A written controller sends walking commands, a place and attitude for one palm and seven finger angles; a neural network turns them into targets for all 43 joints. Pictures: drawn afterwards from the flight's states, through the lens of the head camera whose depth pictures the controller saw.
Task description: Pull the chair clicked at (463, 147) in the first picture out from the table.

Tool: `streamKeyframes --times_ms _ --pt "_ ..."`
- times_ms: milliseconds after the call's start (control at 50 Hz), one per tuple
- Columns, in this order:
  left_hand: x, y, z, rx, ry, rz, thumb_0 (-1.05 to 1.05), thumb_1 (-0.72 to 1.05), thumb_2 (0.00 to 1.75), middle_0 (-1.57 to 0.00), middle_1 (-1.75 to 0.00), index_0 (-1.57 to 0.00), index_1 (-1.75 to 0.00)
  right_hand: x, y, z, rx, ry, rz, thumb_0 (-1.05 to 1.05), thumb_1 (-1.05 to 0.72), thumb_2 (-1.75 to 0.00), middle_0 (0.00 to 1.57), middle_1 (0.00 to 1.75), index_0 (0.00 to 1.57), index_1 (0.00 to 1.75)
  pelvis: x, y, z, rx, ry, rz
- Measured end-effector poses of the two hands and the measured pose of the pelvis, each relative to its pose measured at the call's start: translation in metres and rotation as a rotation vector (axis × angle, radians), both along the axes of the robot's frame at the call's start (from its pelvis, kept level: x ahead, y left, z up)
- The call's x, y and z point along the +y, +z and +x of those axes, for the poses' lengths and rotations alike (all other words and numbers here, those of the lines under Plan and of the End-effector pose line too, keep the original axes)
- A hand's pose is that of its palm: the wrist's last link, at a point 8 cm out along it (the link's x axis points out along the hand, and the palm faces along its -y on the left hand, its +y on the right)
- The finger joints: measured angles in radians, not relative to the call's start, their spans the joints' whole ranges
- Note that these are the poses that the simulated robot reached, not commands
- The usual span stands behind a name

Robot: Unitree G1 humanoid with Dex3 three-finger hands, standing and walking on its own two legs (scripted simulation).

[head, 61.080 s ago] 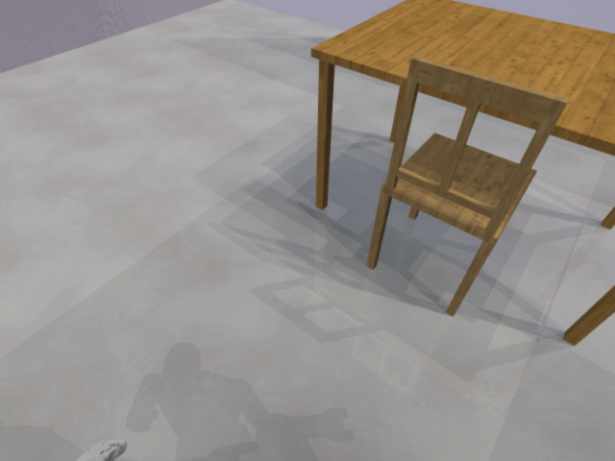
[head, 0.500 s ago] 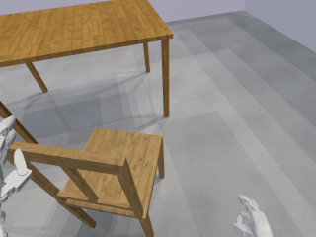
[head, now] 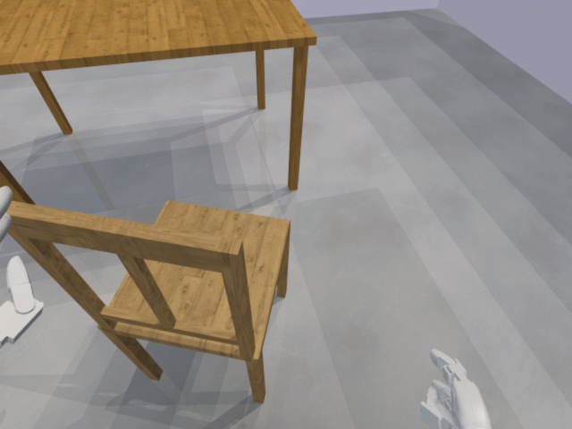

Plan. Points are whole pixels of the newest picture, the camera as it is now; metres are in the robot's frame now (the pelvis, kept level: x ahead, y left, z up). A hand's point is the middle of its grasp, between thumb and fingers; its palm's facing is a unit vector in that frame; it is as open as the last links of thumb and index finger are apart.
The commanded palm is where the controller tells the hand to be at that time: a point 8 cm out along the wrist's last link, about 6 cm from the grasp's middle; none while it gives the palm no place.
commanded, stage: step back with the hand held close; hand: left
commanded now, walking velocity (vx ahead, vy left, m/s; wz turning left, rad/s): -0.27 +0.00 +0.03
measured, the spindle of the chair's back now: (151, 292) +0.34 +0.27 -0.10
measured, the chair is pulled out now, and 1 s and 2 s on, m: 0.66 0.66 0.66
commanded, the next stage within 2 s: stop stepping back and stand still in 0.86 s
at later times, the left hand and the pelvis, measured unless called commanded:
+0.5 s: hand (43, 338) +0.16 +0.23 +0.17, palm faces +0.37 -0.77 -0.52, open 7.4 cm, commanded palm +0.10 +0.28 +0.18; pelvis -0.04 -0.02 -0.01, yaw +0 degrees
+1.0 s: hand out of the picture +0.07 +0.23 +0.18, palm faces +0.40 -0.75 -0.53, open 7.4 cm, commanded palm +0.01 +0.27 +0.18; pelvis -0.12 -0.03 +0.00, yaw +2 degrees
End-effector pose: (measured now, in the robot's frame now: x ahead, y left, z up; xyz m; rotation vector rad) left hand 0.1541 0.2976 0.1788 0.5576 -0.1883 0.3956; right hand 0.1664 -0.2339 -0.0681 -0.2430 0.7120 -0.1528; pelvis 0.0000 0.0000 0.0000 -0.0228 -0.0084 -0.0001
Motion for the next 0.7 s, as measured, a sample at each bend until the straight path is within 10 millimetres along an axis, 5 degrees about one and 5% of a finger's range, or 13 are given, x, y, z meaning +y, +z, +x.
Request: streamKeyframes --times_ms 320,580,700 --pt "0.006 0.011 -0.01 -0.084 -0.032 0.083 0.01 0.88 0.9 -0.21 -0.31 -0.22 -0.3 0.001 -0.008 -0.032 0.037 0.004 -0.028 0.01 -0.91 -0.9 0.2 0.3 0.2 0.3 0.001 -0.006 -0.018 0.026 0.024 -0.007" --pt "-0.045 0.02 -0.046 -0.072 -0.104 0.109 0.01 0.88 0.9 -0.21 -0.31 -0.22 -0.3 -0.022 -0.016 -0.048 0.019 0.029 0.029 0.01 -0.91 -0.9 0.2 0.3 0.2 0.3 -0.035 -0.007 -0.052 0.009 0.012 -0.013" --pt "-0.045 0.019 -0.059 -0.064 -0.031 0.048 0.01 0.88 0.9 -0.21 -0.31 -0.22 -0.3 -0.045 -0.006 -0.069 0.069 -0.03 0.011 0.01 -0.91 -0.9 0.2 0.3 0.2 0.3 -0.041 0.007 -0.06 0.037 0.017 0.052"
